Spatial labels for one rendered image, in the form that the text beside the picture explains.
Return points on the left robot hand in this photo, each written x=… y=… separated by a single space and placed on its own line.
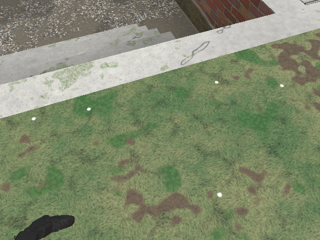
x=44 y=226

